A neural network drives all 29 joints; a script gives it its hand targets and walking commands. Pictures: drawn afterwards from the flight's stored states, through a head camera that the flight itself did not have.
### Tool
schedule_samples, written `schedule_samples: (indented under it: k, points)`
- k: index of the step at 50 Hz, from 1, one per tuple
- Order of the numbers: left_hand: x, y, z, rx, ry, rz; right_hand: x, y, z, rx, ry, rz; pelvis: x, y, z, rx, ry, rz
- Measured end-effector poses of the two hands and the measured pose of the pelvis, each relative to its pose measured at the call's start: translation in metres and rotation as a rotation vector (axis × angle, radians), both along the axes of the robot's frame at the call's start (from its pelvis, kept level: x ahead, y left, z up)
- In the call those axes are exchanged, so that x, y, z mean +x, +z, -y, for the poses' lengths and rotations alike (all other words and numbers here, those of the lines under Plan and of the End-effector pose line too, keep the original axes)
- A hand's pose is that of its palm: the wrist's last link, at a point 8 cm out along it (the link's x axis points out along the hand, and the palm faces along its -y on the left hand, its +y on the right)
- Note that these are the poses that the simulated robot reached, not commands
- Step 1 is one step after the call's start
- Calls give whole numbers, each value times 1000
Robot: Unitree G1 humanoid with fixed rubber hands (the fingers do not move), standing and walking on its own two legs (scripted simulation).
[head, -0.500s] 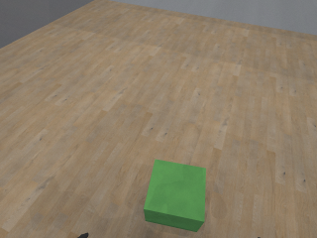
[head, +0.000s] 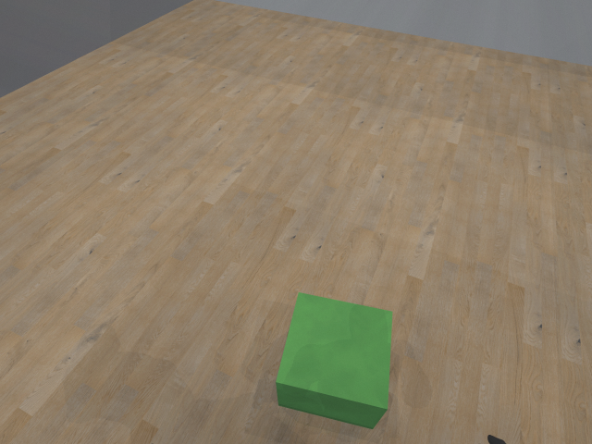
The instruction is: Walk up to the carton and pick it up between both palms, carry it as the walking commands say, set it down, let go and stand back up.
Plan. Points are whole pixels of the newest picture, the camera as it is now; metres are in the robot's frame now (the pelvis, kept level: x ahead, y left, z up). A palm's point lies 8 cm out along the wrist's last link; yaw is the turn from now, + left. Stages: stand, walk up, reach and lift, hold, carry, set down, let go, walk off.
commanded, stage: walk up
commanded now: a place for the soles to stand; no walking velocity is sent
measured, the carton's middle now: (334, 359) +0.48 -0.07 -0.64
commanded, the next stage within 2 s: none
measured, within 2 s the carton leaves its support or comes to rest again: neither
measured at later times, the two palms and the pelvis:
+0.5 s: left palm out of the picture +0.06 +0.25 -0.12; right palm out of the picture +0.09 -0.26 -0.10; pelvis +0.00 -0.01 +0.00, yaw +1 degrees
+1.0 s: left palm out of the picture +0.05 +0.26 -0.12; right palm out of the picture +0.11 -0.26 -0.10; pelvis +0.00 +0.00 +0.00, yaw +2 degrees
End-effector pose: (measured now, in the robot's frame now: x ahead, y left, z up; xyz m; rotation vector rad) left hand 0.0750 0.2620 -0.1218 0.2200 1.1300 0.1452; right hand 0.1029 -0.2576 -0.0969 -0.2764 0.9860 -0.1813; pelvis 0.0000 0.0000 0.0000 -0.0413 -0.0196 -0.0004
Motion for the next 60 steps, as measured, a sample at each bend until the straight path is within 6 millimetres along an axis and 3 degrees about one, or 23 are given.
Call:
schedule_samples:
  k: [9, 17, 36, 45, 60]
  points:
    - [-10, -1, -2, -6, 4, -17, -27, -2, 3, -4, -10, -61, -8, 2, 4, 14, 8, 2]
    - [-19, -1, 8, -7, 9, -30, -21, -5, 7, 5, 7, -52, -6, 1, 8, 13, 18, 16]
    - [-10, 0, 0, -4, 29, -36, -2, -7, -1, 6, 33, -58, 4, 2, 4, 11, 26, 7]
    - [-17, 3, 3, 2, 38, -40, 6, -5, 3, 12, 45, -53, 4, 4, 8, 12, 37, 0]
    - [-23, 3, 2, 7, 44, -56, -1, -7, 6, 7, 46, -80, 3, 5, 10, 17, 41, -1]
